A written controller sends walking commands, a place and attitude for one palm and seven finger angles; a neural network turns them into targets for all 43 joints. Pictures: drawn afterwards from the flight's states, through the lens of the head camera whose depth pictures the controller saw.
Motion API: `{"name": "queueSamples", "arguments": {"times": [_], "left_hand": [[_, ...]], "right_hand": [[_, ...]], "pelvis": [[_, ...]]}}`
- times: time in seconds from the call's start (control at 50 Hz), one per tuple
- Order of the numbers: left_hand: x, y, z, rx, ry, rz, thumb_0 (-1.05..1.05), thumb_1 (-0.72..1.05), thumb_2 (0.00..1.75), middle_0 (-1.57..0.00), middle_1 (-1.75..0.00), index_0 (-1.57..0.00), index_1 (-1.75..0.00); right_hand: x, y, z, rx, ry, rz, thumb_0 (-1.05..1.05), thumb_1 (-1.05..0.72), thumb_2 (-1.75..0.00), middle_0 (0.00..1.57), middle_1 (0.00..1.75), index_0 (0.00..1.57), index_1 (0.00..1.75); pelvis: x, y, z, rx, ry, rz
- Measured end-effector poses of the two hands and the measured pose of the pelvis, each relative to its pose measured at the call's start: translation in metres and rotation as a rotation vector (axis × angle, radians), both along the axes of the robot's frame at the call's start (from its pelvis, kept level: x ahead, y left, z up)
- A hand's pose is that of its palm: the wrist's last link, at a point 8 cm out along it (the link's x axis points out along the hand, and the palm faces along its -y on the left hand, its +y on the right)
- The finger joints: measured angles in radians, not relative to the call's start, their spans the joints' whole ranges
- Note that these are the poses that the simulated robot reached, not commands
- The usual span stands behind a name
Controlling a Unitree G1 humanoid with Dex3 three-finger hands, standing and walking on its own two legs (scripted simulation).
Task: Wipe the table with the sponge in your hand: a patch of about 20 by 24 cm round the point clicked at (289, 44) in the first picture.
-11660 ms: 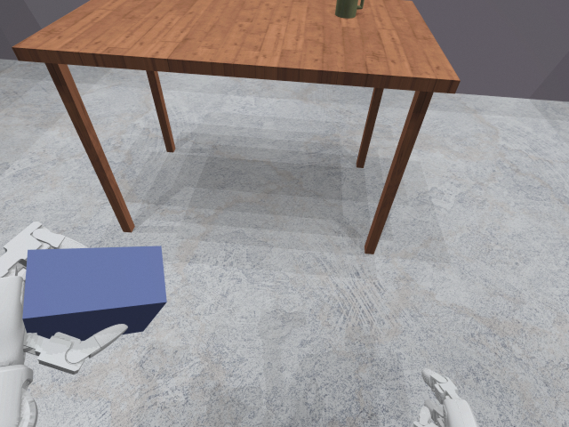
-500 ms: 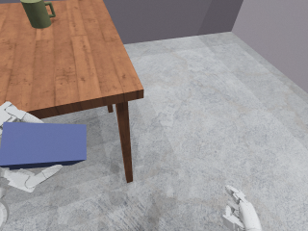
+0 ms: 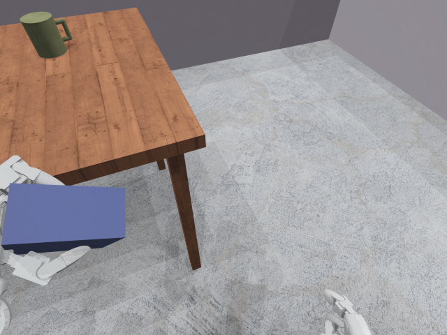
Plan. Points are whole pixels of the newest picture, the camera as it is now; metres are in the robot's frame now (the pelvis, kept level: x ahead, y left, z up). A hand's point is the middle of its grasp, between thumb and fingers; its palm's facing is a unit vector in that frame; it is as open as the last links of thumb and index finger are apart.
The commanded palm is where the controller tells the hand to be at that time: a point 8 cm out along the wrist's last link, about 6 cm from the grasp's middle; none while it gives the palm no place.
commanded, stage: shuffle to correct the standing spot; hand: left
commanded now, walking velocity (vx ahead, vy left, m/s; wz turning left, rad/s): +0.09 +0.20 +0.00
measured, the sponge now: (81, 221) +0.23 +0.20 +0.16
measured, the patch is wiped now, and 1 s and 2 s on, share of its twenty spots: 0.00 0.00 0.00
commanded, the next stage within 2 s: none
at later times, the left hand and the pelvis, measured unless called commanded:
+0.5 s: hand out of the picture +0.24 +0.33 +0.18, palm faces +0.42 -0.78 -0.46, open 10.5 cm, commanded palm +0.17 +0.36 +0.19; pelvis +0.02 +0.08 -0.01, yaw +1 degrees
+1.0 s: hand out of the picture +0.26 +0.40 +0.18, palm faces +0.40 -0.80 -0.46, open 10.5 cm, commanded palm +0.20 +0.44 +0.19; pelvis +0.04 +0.16 -0.01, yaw +1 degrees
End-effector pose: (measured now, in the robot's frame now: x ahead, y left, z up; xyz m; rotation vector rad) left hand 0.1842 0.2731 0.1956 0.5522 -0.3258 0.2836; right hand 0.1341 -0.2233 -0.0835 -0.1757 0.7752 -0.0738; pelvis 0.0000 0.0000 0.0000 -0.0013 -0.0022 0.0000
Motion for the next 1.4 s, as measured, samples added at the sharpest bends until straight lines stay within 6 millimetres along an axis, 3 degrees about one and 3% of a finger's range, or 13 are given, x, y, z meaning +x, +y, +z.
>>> {"name": "queueSamples", "arguments": {"times": [0.08, 0.18, 0.28, 0.4, 0.48, 0.6, 0.72, 0.84, 0.9, 1.04, 1.16, 1.26, 1.4], "left_hand": [[-0.001, 0.001, -0.001, 0.029, -0.011, -0.016, -0.01, -0.53, 1.01, -0.69, -1.36, -0.7, -1.36], [-0.01, 0.015, -0.005, -0.008, 0.036, 0.045, -0.01, -0.53, 1.01, -0.69, -1.36, -0.7, -1.36], [-0.01, 0.031, -0.004, -0.035, 0.05, 0.072, -0.01, -0.53, 1.01, -0.69, -1.36, -0.7, -1.36], [0.006, 0.068, 0.002, -0.004, -0.042, 0.046, -0.01, -0.53, 1.01, -0.69, -1.36, -0.7, -1.36], [0.017, 0.09, -0.001, 0.011, -0.046, 0.065, -0.01, -0.53, 1.01, -0.69, -1.36, -0.7, -1.36], [0.015, 0.09, -0.001, -0.004, -0.02, 0.059, -0.01, -0.53, 1.01, -0.69, -1.36, -0.7, -1.36], [0.011, 0.121, 0.005, 0.009, -0.018, 0.078, -0.01, -0.53, 1.02, -0.69, -1.36, -0.7, -1.36], [0.024, 0.165, -0.006, -0.001, -0.04, 0.103, -0.01, -0.53, 1.02, -0.69, -1.36, -0.7, -1.36], [0.032, 0.172, -0.008, -0.021, -0.021, 0.105, -0.01, -0.53, 1.02, -0.69, -1.36, -0.7, -1.36], [0.034, 0.163, 0.005, -0.001, -0.028, 0.029, -0.01, -0.53, 1.02, -0.69, -1.36, -0.7, -1.36], [0.032, 0.199, 0.006, 0.0, 0.005, 0.076, -0.01, -0.53, 1.02, -0.69, -1.36, -0.7, -1.36], [0.034, 0.231, -0.004, -0.026, -0.014, 0.081, -0.01, -0.53, 1.02, -0.69, -1.36, -0.7, -1.36], [0.038, 0.253, -0.003, -0.018, -0.028, 0.054, -0.01, -0.53, 1.02, -0.69, -1.36, -0.7, -1.36]], "right_hand": [[0.011, -0.008, -0.01, -0.019, 0.015, 0.014, 0.02, -0.9, -0.9, 0.2, 0.3, 0.21, 0.3], [0.017, -0.011, 0.002, -0.05, 0.038, 0.007, 0.02, -0.91, -0.9, 0.2, 0.3, 0.2, 0.3], [0.025, -0.001, 0.014, -0.104, 0.023, 0.017, 0.02, -0.91, -0.9, 0.2, 0.3, 0.2, 0.3], [0.043, 0.033, 0.012, -0.118, -0.053, -0.015, 0.02, -0.91, -0.9, 0.2, 0.3, 0.2, 0.3], [0.05, 0.068, 0.009, -0.043, -0.085, -0.016, 0.02, -0.91, -0.9, 0.2, 0.3, 0.2, 0.3], [0.054, 0.106, -0.008, 0.042, -0.057, 0.051, 0.01, -0.9, -0.9, 0.2, 0.3, 0.2, 0.3], [0.052, 0.124, -0.008, -0.005, 0.055, 0.069, 0.02, -0.9, -0.9, 0.2, 0.3, 0.21, 0.3], [0.062, 0.14, -0.007, -0.055, 0.0, 0.001, 0.02, -0.9, -0.9, 0.2, 0.3, 0.21, 0.3], [0.065, 0.153, -0.002, -0.027, -0.039, -0.012, 0.02, -0.91, -0.9, 0.2, 0.3, 0.2, 0.3], [0.069, 0.173, -0.005, 0.016, -0.053, 0.01, 0.01, -0.9, -0.9, 0.2, 0.3, 0.2, 0.3], [0.061, 0.183, 0.002, -0.024, 0.031, -0.002, 0.02, -0.9, -0.9, 0.2, 0.3, 0.2, 0.3], [0.064, 0.198, 0.001, -0.093, 0.01, -0.03, 0.02, -0.9, -0.9, 0.2, 0.3, 0.2, 0.3], [0.068, 0.243, 0.001, -0.024, -0.053, -0.04, 0.02, -0.91, -0.9, 0.2, 0.3, 0.2, 0.3]], "pelvis": [[-0.002, 0.001, -0.008, -0.009, -0.005, 0.014], [0.0, 0.007, 0.002, 0.017, -0.002, 0.007], [0.005, 0.024, 0.009, 0.061, -0.002, 0.008], [0.015, 0.063, -0.004, 0.038, -0.005, 0.016], [0.018, 0.074, -0.007, 0.039, -0.006, 0.016], [0.025, 0.088, -0.008, 0.014, -0.002, 0.034], [0.031, 0.113, 0.001, 0.039, 0.009, 0.036], [0.035, 0.148, -0.01, 0.039, -0.006, 0.02], [0.036, 0.155, -0.008, 0.032, -0.008, 0.013], [0.042, 0.169, -0.006, 0.017, -0.008, 0.022], [0.046, 0.191, 0.006, 0.044, 0.002, 0.012], [0.048, 0.224, -0.005, 0.028, -0.01, 0.018], [0.042, 0.246, -0.007, 0.028, -0.013, 0.01]]}}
